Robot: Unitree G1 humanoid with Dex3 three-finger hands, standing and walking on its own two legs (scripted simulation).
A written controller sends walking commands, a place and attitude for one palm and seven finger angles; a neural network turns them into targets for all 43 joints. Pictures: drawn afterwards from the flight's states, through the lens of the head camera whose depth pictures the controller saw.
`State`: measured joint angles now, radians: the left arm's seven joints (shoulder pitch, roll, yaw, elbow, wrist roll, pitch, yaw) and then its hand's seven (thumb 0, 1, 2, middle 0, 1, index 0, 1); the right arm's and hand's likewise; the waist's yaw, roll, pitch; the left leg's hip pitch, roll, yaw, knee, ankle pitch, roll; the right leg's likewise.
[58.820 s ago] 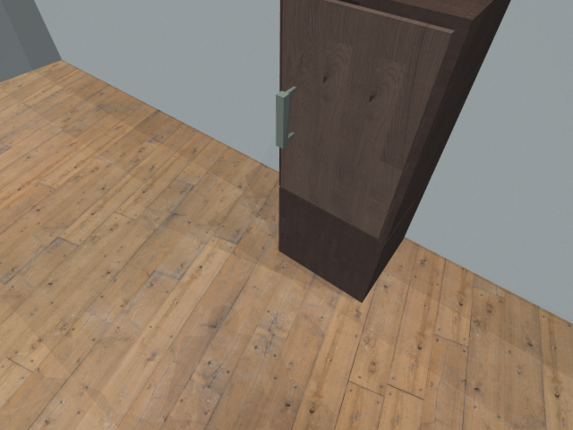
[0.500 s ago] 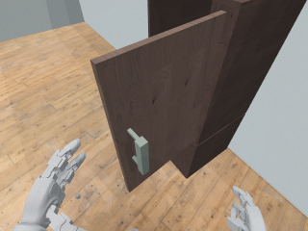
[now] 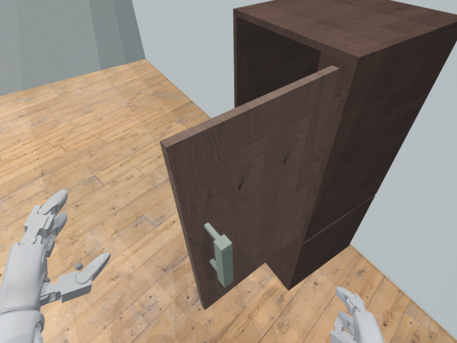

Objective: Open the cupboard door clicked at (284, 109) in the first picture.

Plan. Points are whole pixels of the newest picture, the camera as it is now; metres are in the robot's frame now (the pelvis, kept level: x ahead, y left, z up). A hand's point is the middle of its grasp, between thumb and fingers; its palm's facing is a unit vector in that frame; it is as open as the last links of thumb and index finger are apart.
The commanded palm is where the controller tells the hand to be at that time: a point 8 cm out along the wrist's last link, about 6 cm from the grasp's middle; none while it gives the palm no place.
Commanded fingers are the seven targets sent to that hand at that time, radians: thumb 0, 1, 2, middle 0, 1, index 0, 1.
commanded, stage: draw the hand back to the body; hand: left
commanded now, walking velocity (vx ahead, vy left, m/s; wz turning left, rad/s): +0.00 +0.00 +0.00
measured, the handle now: (217, 255) +0.30 +0.06 -0.04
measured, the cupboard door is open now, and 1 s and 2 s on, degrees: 95 95 95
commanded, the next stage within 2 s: step back with the hand held close in 0.56 s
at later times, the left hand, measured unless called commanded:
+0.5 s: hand (68, 253) +0.19 +0.24 +0.15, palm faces +0.42 -0.82 -0.40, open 7.5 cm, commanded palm +0.14 +0.28 +0.17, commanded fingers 0.00 0.90 0.90 -0.20 -0.30 -0.20 -0.30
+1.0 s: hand (72, 253) +0.19 +0.23 +0.15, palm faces +0.31 -0.80 -0.51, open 7.4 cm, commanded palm +0.13 +0.28 +0.18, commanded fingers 0.00 0.90 0.90 -0.20 -0.30 -0.20 -0.30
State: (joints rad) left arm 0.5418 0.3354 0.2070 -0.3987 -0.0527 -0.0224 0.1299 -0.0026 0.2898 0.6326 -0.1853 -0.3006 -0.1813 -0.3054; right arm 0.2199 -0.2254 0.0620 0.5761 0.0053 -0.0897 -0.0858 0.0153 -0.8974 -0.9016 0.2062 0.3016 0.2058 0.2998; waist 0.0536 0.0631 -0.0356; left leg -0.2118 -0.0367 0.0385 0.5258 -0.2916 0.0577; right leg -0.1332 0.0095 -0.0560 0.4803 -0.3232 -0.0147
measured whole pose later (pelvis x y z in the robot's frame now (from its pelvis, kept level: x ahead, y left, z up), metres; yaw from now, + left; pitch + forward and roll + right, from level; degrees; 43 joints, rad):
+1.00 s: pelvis -0.02 -0.01 +0.01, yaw -2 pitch +0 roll -1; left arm 0.56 0.41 0.36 -0.44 -0.05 -0.12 0.12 0.01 0.89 0.89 -0.21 -0.30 -0.21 -0.31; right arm 0.16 -0.24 -0.01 0.57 0.01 0.01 -0.09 0.01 -0.90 -0.90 0.20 0.30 0.20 0.30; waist 0.00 0.04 0.02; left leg -0.24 0.00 0.07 0.45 -0.21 0.04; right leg -0.18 0.04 -0.03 0.41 -0.23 -0.03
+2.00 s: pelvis -0.20 +0.03 -0.02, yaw -7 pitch +5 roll -2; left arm 0.50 0.49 0.46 -0.59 -0.08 -0.23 0.16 0.01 0.89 0.90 -0.21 -0.30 -0.20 -0.31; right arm 0.09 -0.15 0.03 0.62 -0.03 -0.12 -0.04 0.01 -0.90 -0.90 0.21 0.30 0.21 0.30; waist 0.07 -0.06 -0.02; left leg -0.57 0.01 0.12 0.35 0.10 0.01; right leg -0.03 0.01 0.01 0.37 -0.42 -0.08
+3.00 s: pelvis -0.31 +0.06 +0.00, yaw -3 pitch -2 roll +0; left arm 0.54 0.37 0.37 -0.48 -0.03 -0.20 0.16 0.01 0.89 0.89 -0.21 -0.30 -0.21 -0.31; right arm 0.23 -0.26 -0.04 0.66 0.00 -0.12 -0.09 0.02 -0.90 -0.90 0.20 0.30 0.20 0.30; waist 0.00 0.00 0.04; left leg -0.27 0.04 0.06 0.51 -0.21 0.00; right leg -0.16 0.01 -0.12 0.54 -0.36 -0.06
